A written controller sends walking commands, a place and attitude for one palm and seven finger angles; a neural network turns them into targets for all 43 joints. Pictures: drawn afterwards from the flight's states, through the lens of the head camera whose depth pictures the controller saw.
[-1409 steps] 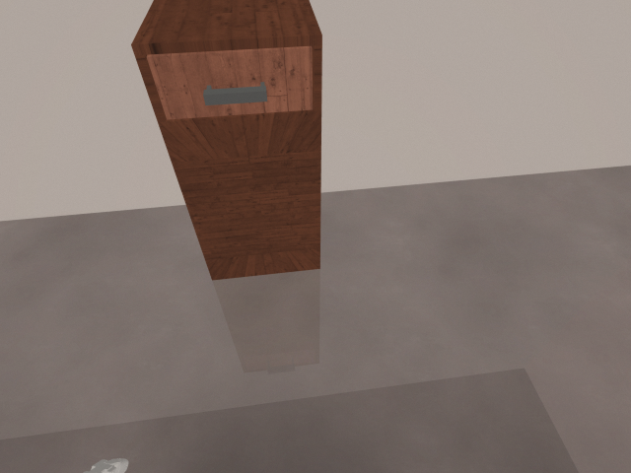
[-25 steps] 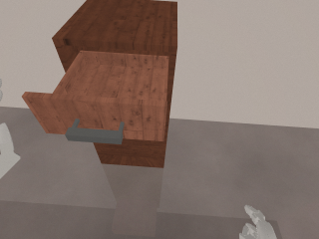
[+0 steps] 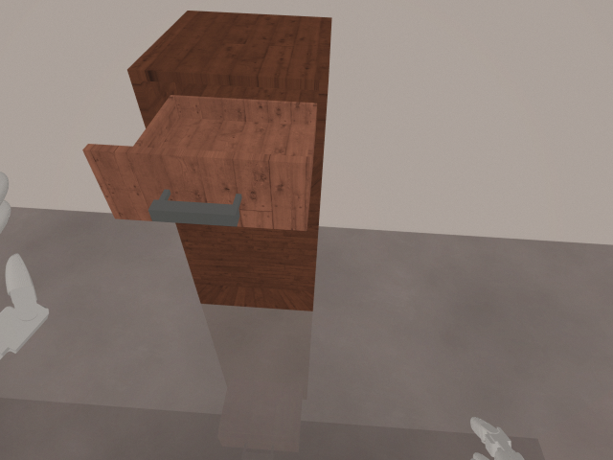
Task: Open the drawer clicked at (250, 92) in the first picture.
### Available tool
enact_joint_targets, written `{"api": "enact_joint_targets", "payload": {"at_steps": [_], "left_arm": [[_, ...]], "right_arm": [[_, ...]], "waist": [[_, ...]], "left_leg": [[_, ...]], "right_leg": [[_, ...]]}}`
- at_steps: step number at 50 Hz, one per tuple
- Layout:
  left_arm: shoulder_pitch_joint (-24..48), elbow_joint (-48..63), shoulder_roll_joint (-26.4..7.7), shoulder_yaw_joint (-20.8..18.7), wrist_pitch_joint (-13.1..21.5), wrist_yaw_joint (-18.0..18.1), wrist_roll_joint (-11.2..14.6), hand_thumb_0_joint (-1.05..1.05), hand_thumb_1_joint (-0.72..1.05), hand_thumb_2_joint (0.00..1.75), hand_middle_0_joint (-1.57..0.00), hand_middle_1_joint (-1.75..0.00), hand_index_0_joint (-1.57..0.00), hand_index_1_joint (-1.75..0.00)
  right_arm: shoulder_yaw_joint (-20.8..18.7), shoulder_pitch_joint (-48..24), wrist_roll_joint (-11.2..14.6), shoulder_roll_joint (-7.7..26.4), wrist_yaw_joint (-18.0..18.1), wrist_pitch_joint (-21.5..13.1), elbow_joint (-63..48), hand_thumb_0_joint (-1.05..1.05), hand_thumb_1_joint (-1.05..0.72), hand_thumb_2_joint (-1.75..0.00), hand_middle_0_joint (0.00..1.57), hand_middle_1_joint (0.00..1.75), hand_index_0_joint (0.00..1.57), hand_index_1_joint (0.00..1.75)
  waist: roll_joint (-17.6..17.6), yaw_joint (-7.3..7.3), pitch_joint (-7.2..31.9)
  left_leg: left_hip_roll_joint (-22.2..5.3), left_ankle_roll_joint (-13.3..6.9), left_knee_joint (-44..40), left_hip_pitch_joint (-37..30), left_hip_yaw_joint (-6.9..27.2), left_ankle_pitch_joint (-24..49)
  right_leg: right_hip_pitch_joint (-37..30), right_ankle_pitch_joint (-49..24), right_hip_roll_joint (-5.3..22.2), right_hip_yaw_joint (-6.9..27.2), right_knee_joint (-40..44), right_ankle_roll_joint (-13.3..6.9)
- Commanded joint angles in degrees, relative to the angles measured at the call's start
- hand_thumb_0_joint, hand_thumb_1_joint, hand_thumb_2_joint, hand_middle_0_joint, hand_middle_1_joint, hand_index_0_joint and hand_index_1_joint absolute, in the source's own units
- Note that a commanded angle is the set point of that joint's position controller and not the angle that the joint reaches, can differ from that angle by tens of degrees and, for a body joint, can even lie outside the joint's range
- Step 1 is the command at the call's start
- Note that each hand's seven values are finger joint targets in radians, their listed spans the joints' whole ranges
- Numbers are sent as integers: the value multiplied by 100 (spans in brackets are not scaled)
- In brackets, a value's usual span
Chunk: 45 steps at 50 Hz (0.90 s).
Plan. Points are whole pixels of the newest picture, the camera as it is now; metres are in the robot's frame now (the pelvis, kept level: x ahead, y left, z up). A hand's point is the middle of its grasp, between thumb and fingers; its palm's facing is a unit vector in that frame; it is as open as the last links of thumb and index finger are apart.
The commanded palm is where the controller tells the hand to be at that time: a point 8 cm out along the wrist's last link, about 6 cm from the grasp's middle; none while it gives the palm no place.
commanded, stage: stop stepping back and stand still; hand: left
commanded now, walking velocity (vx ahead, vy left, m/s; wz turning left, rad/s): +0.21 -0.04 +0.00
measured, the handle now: (198, 204) +0.53 +0.20 +0.03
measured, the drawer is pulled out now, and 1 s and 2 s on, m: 0.27 0.27 0.27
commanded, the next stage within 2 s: let the arm hang, fingers relaxed in 0.32 s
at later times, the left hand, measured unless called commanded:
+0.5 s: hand (71, 355) +0.21 +0.25 +0.11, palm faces +0.30 -0.84 -0.45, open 7.4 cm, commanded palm none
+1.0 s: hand out of the picture -0.07 +0.20 -0.16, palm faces +0.10 -0.97 -0.23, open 7.2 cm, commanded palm none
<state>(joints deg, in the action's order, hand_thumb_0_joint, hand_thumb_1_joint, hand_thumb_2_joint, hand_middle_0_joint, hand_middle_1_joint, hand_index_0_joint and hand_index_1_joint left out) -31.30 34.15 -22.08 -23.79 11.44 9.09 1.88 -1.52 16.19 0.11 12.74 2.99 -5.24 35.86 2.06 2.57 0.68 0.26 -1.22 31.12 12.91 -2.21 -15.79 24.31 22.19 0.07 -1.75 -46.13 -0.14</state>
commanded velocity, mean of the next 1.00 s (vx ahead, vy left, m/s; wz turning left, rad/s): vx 0.04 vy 0.02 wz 0.00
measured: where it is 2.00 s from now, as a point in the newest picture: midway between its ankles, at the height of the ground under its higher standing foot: outside the picture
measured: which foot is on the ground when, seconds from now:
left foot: down 0.00-0.12, up 0.14-0.40, down 0.42-1.00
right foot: up 0.00-0.10, down 0.12-1.00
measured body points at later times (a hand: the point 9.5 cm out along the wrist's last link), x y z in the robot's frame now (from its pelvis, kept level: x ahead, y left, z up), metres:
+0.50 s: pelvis -0.01 +0.01 +0.00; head -0.01 +0.00 +0.45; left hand +0.18 +0.29 +0.14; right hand +0.16 -0.24 -0.09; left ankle +0.02 +0.12 -0.73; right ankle +0.01 -0.11 -0.71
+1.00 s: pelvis +0.00 +0.01 +0.01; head +0.03 +0.02 +0.46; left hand -0.07 +0.25 -0.14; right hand +0.00 -0.22 -0.14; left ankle +0.02 +0.12 -0.73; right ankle +0.02 -0.12 -0.73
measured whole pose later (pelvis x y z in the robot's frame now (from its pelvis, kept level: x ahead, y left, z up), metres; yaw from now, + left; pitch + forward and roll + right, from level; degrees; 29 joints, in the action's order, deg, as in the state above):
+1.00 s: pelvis +0.00 +0.01 +0.01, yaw +4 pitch -2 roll -1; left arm -19.9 -64.5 -11.6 -1.0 -1.6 1.3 -0.4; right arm -1.0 17.6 -0.5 9.4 2.1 1.5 62.5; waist -0.3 -0.3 -5.7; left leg 0.2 -0.9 26.4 12.7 0.4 -11.6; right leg 9.8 12.5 -0.8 3.3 -24.4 0.9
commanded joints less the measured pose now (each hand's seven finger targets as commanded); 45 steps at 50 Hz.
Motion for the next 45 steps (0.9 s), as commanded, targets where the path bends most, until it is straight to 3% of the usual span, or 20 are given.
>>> {"api": "enact_joint_targets", "payload": {"at_steps": [1,4,5,6,7,9,12,17,18,20,21,22,24,28,29,30,31,34,38,45], "left_arm": [[164,1857,-1341,-859,460,116,-68,0,90,90,-20,-30,-20,-30],[33,1279,-1207,-847,438,118,-16,0,90,90,-20,-30,-20,-30],[86,1017,-1238,-870,450,80,-47,0,90,90,-20,-30,-20,-30],[65,739,-1245,-879,412,57,-31,0,90,90,-20,-30,-20,-30],[604,912,-1250,-855,481,52,61,0,90,90,-20,-30,-20,-30],[383,715,-1060,-773,553,-17,77,0,90,90,-20,-30,-20,-30],[278,767,-1030,-637,616,-65,67,0,90,90,-20,-30,-20,-30],[105,1279,-1013,-498,593,92,-7,0,90,90,-20,-30,-20,-30],[61,1436,-1021,-513,606,116,3,0,90,90,-20,-30,-20,-30],[86,1599,-1020,-564,636,150,39,0,90,90,-20,-30,-20,-30],[177,-3558,656,2201,-71,-621,-424,0,90,90,-20,-30,-20,-30],[543,-3676,431,1690,-898,-776,-455,0,90,90,-20,-30,-20,-30],[852,-3938,629,1809,-1111,-842,-413,0,90,90,-20,-30,-20,-30],[1163,-5567,543,1979,-1143,-855,-364,0,90,90,-20,-30,-20,-30],[1003,-6076,321,1923,-1132,-838,-355,0,90,90,-20,-30,-20,-30],[983,-6520,-28,1892,-1108,-817,-374,0,90,90,-20,-30,-20,-30],[1235,-6845,-290,1936,-1105,-844,-361,0,90,90,-20,-30,-20,-30],[1817,-7729,56,2070,-1122,-822,-265,0,90,90,-20,-30,-20,-30],[1421,-8530,485,2031,-1155,-782,-237,0,90,90,-20,-30,-20,-30],[1117,-9411,630,2195,-1162,-762,-237,0,90,90,-20,-30,-20,-30]], "right_arm": [[-126,-845,62,496,-78,-538,-950,0,-90,-90,20,30,20,30],[-80,-909,23,574,-1,-454,-853,0,-90,-90,20,30,20,30],[-132,-886,28,568,14,-388,-830,0,-90,-90,20,30,20,30],[-203,-890,54,577,-6,-313,-881,0,-90,-90,20,30,20,30],[-252,-897,50,617,-21,-285,-871,0,-90,-90,20,30,20,30],[-289,-656,24,590,-75,-199,-728,0,-90,-90,20,30,20,30],[-189,-843,32,500,-12,-64,-836,0,-90,-90,20,30,20,30],[-110,-901,-7,423,68,-226,-976,0,-90,-90,20,30,20,30],[-121,-848,-17,461,69,-268,-987,0,-90,-90,20,30,20,30],[-167,-803,-46,644,56,-302,-1037,0,-90,-90,20,30,20,30],[-387,-442,69,1074,-423,-738,189,0,-90,-90,20,30,20,30],[-372,-183,-67,1189,-463,-147,346,0,-90,-90,20,30,20,30],[-227,-304,-216,875,-339,62,103,0,-90,-90,20,30,20,30],[-138,-560,-231,887,-237,261,357,0,-90,-90,20,30,20,30],[-124,-611,-141,774,-224,317,450,0,-90,-90,20,30,20,30],[-91,-542,-53,489,-227,365,518,0,-90,-90,20,30,20,30],[-74,-379,-20,475,-265,435,647,0,-90,-90,20,30,20,30],[-73,-295,-92,418,-217,586,1158,0,-90,-90,20,30,20,30],[-61,-117,-100,298,-127,514,1676,0,-90,-90,20,30,20,30],[-45,241,-49,255,-68,516,2253,0,-90,-90,20,30,20,30]], "waist": [[-1193,-212,-331],[-924,-299,-151],[-17,-306,-191],[1085,-261,-233],[1093,-145,-184],[348,-25,-68],[452,-65,-133],[376,-192,-51],[102,-186,18],[-765,-186,-25],[-1219,377,-480],[-1082,177,-61],[-448,1,385],[-249,-372,617],[-127,-451,667],[451,-373,477],[76,-200,127],[488,-84,-249],[-1104,-218,-20],[-511,-235,-220]], "left_leg": [[-1451,-950,-1795,1072,1514,-1534],[-1004,-538,-822,1752,875,-1398],[-486,-332,261,2179,470,-1504],[56,-115,1978,2412,70,-1391],[108,-18,2969,2527,247,-1173],[-103,50,3286,2068,571,-429],[-169,66,2395,1548,244,-171],[-32,-149,-149,27,-230,-279],[-35,-193,-581,-266,-166,-247],[-749,-487,-1279,-274,964,-592],[-1360,-656,-773,-72,1950,1169],[-1768,-1037,-1012,321,2280,1692],[-1624,-1183,-855,659,2374,1760],[-959,-625,-82,21,1048,3750],[-531,-331,196,382,705,2675],[-55,-50,451,922,351,767],[73,65,431,753,255,-460],[-47,60,230,101,334,212],[-504,-131,-723,-116,822,555],[-572,-158,-1082,-246,828,413]], "right_leg": [[-44,214,102,142,-695,29],[-1930,-24,-8,-96,1677,-29],[-2230,271,274,724,2458,-242],[-1780,1161,1391,2819,3481,-712],[-1578,1342,1986,3615,3850,-947],[-970,1428,1740,2896,3697,-756],[-590,1101,1446,1812,3774,-666],[-503,1108,1286,1303,3530,-637],[-545,984,1125,1208,3285,-537],[-558,374,399,794,2237,-197],[856,-630,262,-291,102,65],[669,638,250,301,-413,50],[503,1020,73,491,-1124,27],[-751,-466,-67,253,918,28],[-1506,-1788,123,682,1603,-18],[-1776,-2470,869,1623,2108,-223],[-1165,-2130,1426,1922,2496,-511],[-584,-1335,774,1510,2661,-500],[-1075,-1100,192,888,2354,-302],[-1231,-1163,252,754,2586,-243]]}}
